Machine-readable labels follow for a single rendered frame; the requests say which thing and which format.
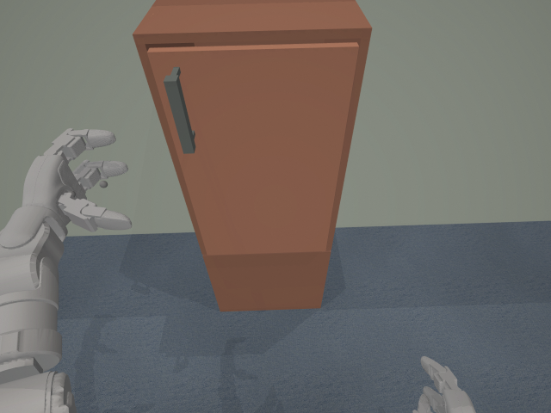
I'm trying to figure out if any robot right hand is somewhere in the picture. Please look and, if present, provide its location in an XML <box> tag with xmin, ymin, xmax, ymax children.
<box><xmin>412</xmin><ymin>356</ymin><xmax>476</xmax><ymax>413</ymax></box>

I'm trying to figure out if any robot left forearm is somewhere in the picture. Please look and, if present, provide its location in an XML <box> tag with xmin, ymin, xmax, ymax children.
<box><xmin>0</xmin><ymin>206</ymin><xmax>68</xmax><ymax>385</ymax></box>

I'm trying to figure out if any cupboard door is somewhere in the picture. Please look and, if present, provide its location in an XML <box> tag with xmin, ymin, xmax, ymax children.
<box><xmin>147</xmin><ymin>42</ymin><xmax>359</xmax><ymax>256</ymax></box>

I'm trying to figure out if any robot left hand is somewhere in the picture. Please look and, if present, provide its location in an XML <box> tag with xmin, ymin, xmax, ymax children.
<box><xmin>22</xmin><ymin>128</ymin><xmax>132</xmax><ymax>232</ymax></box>

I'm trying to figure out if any left robot upper arm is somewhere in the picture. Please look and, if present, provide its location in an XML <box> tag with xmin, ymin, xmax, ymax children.
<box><xmin>0</xmin><ymin>371</ymin><xmax>77</xmax><ymax>413</ymax></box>

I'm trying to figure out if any handle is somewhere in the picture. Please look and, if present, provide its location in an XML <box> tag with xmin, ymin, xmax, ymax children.
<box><xmin>164</xmin><ymin>67</ymin><xmax>195</xmax><ymax>154</ymax></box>

